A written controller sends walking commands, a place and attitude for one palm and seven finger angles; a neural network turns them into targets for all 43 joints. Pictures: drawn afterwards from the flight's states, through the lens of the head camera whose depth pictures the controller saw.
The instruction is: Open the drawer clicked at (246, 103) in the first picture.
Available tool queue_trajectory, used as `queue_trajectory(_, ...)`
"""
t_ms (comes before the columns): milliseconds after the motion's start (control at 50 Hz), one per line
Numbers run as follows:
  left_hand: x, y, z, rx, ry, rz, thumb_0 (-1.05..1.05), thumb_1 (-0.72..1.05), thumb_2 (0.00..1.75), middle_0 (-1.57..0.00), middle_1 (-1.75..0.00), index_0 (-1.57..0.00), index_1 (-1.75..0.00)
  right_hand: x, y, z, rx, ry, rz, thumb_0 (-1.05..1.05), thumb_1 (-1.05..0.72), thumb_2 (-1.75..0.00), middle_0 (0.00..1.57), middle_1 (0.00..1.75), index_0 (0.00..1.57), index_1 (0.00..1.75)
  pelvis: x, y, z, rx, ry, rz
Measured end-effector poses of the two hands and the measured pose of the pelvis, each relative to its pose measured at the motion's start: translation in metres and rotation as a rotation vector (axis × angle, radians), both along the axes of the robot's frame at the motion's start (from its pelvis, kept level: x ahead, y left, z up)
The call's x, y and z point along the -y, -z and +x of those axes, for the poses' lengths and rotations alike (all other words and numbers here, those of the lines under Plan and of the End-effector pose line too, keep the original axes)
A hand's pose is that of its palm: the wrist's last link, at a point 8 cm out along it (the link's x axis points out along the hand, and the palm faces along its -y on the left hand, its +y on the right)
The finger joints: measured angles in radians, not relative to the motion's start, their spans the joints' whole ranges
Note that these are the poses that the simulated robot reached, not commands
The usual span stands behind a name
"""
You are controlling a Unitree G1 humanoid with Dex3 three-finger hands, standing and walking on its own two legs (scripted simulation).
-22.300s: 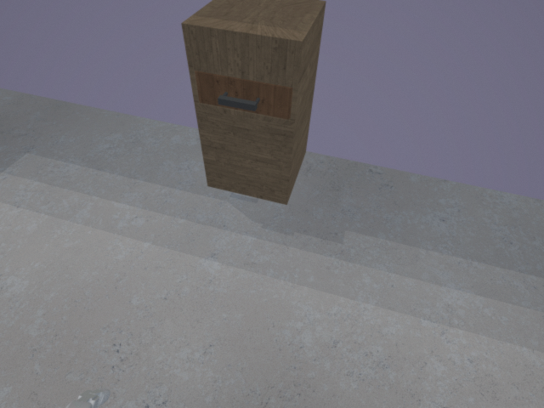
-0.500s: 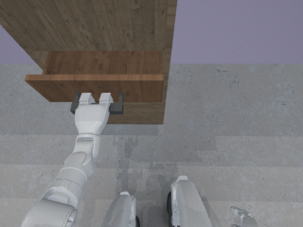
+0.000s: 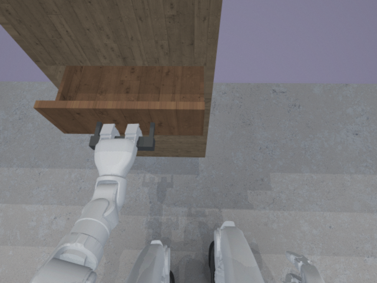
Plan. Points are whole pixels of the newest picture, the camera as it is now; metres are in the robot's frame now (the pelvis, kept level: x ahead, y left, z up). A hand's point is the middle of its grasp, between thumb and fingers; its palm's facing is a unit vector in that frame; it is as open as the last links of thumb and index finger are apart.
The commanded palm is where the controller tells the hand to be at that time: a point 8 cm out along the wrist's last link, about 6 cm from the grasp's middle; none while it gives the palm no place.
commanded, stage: pull the drawer open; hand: left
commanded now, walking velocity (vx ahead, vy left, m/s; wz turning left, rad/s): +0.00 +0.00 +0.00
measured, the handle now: (124, 134) +0.45 +0.16 -0.06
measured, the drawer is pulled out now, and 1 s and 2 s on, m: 0.12 0.17 0.24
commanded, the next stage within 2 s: none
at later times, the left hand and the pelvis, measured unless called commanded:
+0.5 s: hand (123, 170) +0.37 +0.16 -0.08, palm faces -0.05 -0.04 -1.00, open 6.3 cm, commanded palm +0.32 +0.17 -0.04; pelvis +0.00 +0.00 +0.00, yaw +0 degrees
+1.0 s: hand (121, 182) +0.34 +0.16 -0.08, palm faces -0.05 -0.04 -1.00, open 6.3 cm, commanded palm +0.29 +0.16 -0.04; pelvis +0.00 +0.00 +0.00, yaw +0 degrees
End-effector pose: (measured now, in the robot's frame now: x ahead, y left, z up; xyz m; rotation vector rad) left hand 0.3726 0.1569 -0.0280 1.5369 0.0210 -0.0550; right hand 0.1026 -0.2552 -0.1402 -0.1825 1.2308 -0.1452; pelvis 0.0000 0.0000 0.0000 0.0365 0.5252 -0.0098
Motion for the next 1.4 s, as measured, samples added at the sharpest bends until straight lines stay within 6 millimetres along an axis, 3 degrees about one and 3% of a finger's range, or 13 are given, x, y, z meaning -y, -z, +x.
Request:
queue_trajectory(1020,-0.002,0.0,-0.052,-0.003,-0.013,-0.008,0.03,0.67,0.75,-0.26,-1.31,-0.33,-1.28,-0.003,-0.007,0.036,0.094,-0.044,0.01,0.01,-0.9,-0.9,0.2,0.29,0.2,0.3,0.004,-0.002,0.005,0.027,0.004,0.003)
queue_trajectory(1400,-0.003,-0.001,-0.084,-0.013,-0.026,-0.018,0.03,0.67,0.74,-0.26,-1.29,-0.34,-1.27,-0.005,-0.01,0.052,0.152,-0.067,0.016,0.01,-0.9,-0.9,0.2,0.29,0.2,0.3,0.008,-0.001,0.004,0.043,0.009,0.008)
